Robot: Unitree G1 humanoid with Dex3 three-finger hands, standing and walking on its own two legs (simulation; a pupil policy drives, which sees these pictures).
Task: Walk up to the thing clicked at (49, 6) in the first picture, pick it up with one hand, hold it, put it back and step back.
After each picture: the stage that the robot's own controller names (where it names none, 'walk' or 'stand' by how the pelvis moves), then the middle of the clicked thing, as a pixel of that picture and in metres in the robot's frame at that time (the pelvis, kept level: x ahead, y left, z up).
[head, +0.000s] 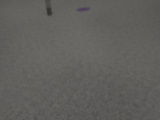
stand; (48, 7) +2.15 +0.46 -0.66
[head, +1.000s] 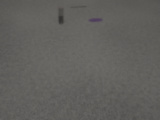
walk; (61, 15) +2.04 +0.21 -0.64
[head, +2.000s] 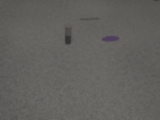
walk; (68, 35) +1.46 +0.10 -0.65
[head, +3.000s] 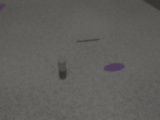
walk; (62, 69) +0.95 +0.14 -0.65
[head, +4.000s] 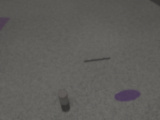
walk; (64, 101) +0.62 +0.18 -0.63
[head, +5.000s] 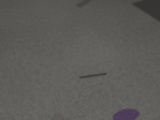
stand; out of the picture +0.47 +0.16 -0.65
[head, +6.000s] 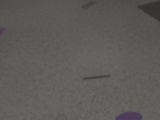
stand; out of the picture +0.47 +0.14 -0.66
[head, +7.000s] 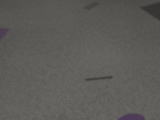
stand; out of the picture +0.47 +0.14 -0.66
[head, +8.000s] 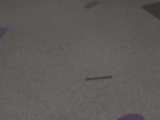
stand; out of the picture +0.46 +0.14 -0.66
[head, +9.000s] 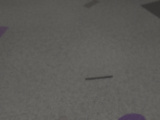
stand; out of the picture +0.45 +0.14 -0.66
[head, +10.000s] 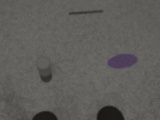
go down; (45, 71) +0.52 +0.15 -0.43
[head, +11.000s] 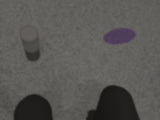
go down; (31, 46) +0.55 +0.16 -0.29
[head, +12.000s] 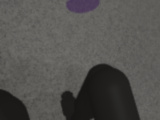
close in; out of the picture +0.55 +0.21 -0.18
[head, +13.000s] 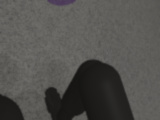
close; out of the picture +0.54 +0.24 -0.18
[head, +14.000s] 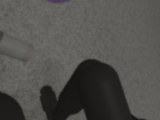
lift; out of the picture +0.48 +0.08 -0.27
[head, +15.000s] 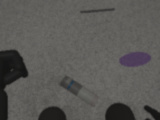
hold; (78, 90) +0.44 +0.01 -0.48
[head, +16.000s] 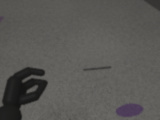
hold; out of the picture +0.36 +0.01 -0.70
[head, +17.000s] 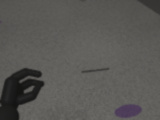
hold; out of the picture +0.36 +0.02 -0.71
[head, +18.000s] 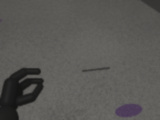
hold; out of the picture +0.35 +0.02 -0.71
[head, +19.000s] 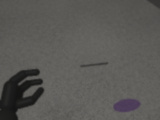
stand; out of the picture +0.36 +0.02 -0.70
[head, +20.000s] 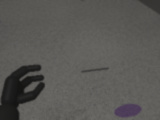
stand; out of the picture +0.35 +0.03 -0.71
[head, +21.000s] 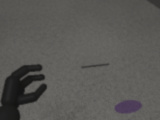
stand; out of the picture +0.35 +0.02 -0.69
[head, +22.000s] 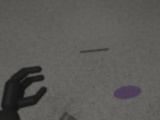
stand; out of the picture +0.37 +0.02 -0.65
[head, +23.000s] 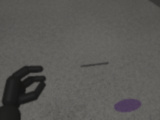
stand; out of the picture +0.35 +0.02 -0.69
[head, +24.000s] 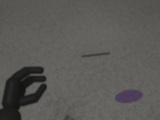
stand; out of the picture +0.37 +0.02 -0.66
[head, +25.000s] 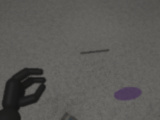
close; out of the picture +0.37 +0.02 -0.66
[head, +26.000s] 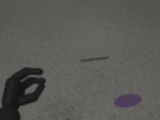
close; out of the picture +0.36 +0.01 -0.68
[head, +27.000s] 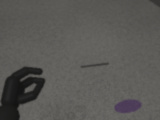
close; out of the picture +0.36 +0.02 -0.70
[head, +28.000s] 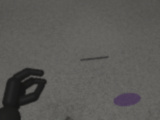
close; out of the picture +0.38 +0.01 -0.68
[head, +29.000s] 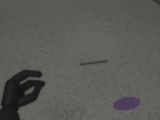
close; out of the picture +0.37 +0.01 -0.69
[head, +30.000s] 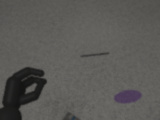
close; out of the picture +0.38 +0.01 -0.67
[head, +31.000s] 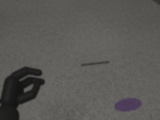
close; out of the picture +0.38 +0.00 -0.69
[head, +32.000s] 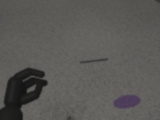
close; out of the picture +0.39 +0.00 -0.68
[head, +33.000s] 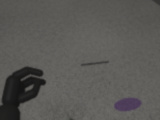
close; out of the picture +0.39 +0.00 -0.69
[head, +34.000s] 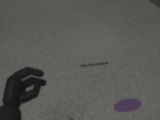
close; out of the picture +0.40 -0.01 -0.69
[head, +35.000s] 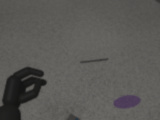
close; out of the picture +0.41 -0.02 -0.69
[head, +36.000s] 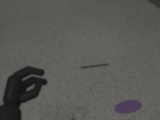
close; out of the picture +0.41 -0.01 -0.70
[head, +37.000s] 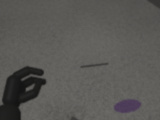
close; out of the picture +0.42 -0.02 -0.70
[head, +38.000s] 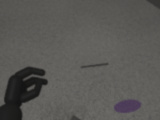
close; out of the picture +0.43 -0.03 -0.69
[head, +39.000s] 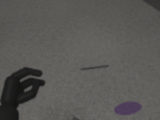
close; out of the picture +0.43 -0.03 -0.70
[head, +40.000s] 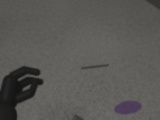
close; out of the picture +0.44 -0.04 -0.70
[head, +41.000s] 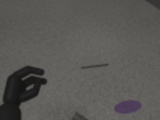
close; out of the picture +0.46 -0.05 -0.70
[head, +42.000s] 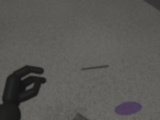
close; out of the picture +0.46 -0.05 -0.70
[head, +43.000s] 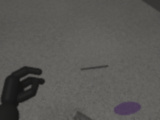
close; out of the picture +0.48 -0.06 -0.70
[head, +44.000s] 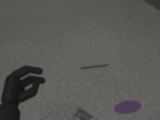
close; (89, 119) +0.50 -0.07 -0.70
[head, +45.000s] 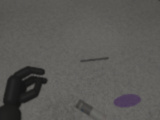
close; (89, 110) +0.51 -0.08 -0.68
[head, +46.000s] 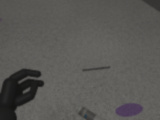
close; (93, 118) +0.52 -0.09 -0.70
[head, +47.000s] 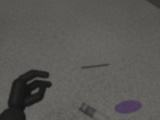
crouch; (93, 113) +0.53 -0.10 -0.70
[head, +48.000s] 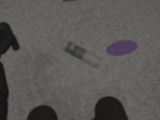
crouch; (82, 54) +0.61 -0.10 -0.46
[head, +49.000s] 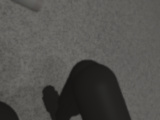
lower; out of the picture +0.68 +0.00 -0.27
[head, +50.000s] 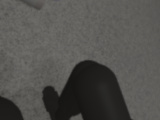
lower; out of the picture +0.71 +0.00 -0.27
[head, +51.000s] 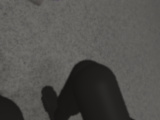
lower; out of the picture +0.73 -0.01 -0.27
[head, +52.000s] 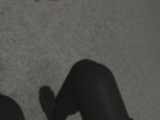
lower; out of the picture +0.75 -0.02 -0.28
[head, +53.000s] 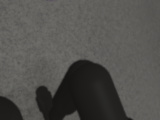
open; out of the picture +0.77 -0.02 -0.28
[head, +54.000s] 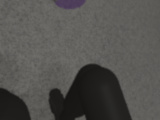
stand; out of the picture +0.80 -0.05 -0.29
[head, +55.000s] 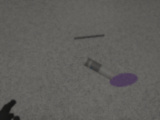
stand; (98, 68) +0.71 -0.20 -0.60
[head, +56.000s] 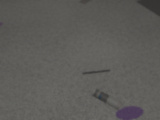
stand; (106, 98) +0.70 -0.23 -0.69
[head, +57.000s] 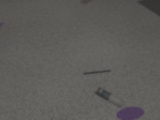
stand; (108, 96) +0.73 -0.24 -0.69
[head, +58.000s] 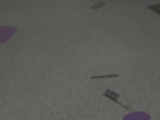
stand; (117, 98) +0.76 -0.28 -0.74
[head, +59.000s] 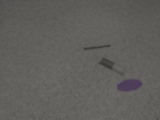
walk; (112, 65) +0.86 -0.32 -0.72
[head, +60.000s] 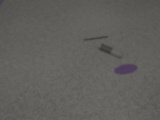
walk; (110, 50) +1.12 -0.29 -0.72
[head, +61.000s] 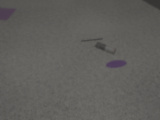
stand; (104, 47) +1.43 -0.24 -0.72
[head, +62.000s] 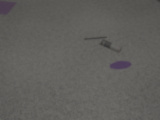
stand; (110, 45) +1.35 -0.33 -0.74
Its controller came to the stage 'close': yes
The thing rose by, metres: 0.00
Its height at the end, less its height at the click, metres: -0.09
